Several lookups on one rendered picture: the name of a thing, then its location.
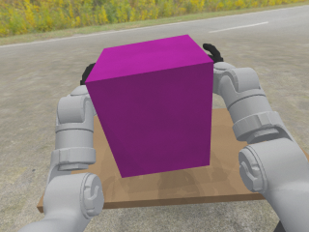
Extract left robot upper arm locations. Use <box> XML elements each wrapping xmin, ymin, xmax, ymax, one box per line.
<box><xmin>17</xmin><ymin>172</ymin><xmax>104</xmax><ymax>232</ymax></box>

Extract robot left hand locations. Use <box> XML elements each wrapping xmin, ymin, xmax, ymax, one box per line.
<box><xmin>80</xmin><ymin>63</ymin><xmax>95</xmax><ymax>86</ymax></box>

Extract table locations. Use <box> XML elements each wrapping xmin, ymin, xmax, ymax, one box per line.
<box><xmin>37</xmin><ymin>108</ymin><xmax>309</xmax><ymax>232</ymax></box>

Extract robot right hand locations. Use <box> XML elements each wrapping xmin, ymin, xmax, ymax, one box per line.
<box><xmin>203</xmin><ymin>43</ymin><xmax>224</xmax><ymax>64</ymax></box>

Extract right robot forearm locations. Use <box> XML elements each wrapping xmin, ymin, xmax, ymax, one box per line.
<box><xmin>212</xmin><ymin>62</ymin><xmax>309</xmax><ymax>168</ymax></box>

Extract left robot forearm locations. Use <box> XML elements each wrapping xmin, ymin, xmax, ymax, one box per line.
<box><xmin>42</xmin><ymin>85</ymin><xmax>97</xmax><ymax>213</ymax></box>

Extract carton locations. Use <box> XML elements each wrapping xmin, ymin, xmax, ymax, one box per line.
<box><xmin>85</xmin><ymin>35</ymin><xmax>214</xmax><ymax>178</ymax></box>

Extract right robot upper arm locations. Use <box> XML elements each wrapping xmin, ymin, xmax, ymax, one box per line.
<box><xmin>239</xmin><ymin>137</ymin><xmax>309</xmax><ymax>232</ymax></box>

